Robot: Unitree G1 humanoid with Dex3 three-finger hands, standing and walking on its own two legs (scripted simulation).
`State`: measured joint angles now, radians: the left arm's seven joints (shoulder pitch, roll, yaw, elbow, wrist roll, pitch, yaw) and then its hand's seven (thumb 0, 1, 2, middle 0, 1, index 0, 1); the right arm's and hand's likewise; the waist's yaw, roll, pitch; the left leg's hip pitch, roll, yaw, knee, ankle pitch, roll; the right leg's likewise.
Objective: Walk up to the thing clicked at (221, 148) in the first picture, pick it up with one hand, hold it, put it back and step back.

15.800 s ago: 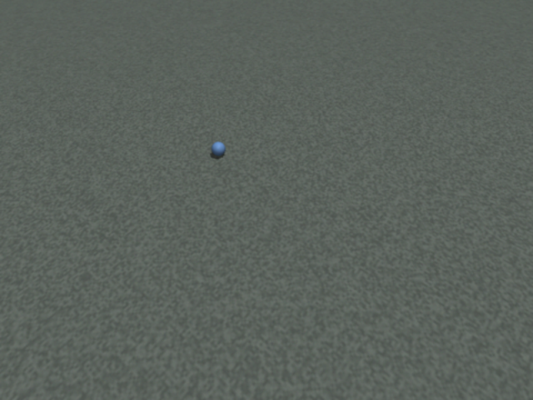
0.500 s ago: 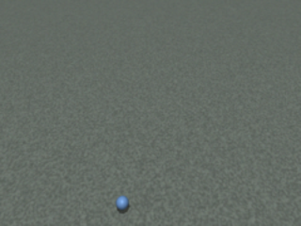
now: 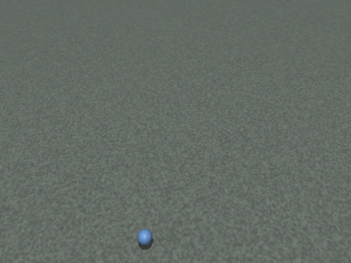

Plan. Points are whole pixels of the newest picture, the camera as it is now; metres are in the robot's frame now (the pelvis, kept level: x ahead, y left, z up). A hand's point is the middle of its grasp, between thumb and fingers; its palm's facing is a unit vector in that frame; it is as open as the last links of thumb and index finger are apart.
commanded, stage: walk up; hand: left
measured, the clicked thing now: (144, 237) +0.41 +0.18 -0.74
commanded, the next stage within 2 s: stand in 0.52 s
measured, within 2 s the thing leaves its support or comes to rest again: neither
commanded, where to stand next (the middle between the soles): +0.08 +0.02 m, yaw +0 degrees
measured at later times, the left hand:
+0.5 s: hand out of the picture +0.08 +0.26 -0.15, palm faces -0.01 -0.94 -0.35, open 7.4 cm
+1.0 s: hand out of the picture +0.07 +0.25 -0.15, palm faces -0.03 -0.94 -0.34, open 7.4 cm
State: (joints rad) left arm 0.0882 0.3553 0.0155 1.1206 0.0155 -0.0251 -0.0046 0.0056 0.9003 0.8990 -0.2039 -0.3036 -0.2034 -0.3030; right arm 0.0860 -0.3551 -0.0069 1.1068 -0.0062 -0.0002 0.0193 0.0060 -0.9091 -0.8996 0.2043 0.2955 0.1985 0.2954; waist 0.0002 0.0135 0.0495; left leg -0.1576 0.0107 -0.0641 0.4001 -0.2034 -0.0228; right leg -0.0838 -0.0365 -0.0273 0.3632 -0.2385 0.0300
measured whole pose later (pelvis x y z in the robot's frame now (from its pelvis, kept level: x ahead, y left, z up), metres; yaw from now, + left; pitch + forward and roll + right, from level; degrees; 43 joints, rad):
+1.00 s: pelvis -0.01 +0.00 +0.00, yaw +0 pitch -2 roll +0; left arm 0.11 0.35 0.01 1.12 0.01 -0.01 -0.01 0.01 0.90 0.90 -0.20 -0.30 -0.20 -0.30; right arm 0.09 -0.36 0.01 1.12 -0.01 -0.01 0.01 0.01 -0.91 -0.90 0.20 0.30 0.20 0.30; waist 0.00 0.01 0.06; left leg -0.14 0.01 -0.06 0.34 -0.16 -0.03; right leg -0.08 -0.03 -0.02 0.32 -0.20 0.03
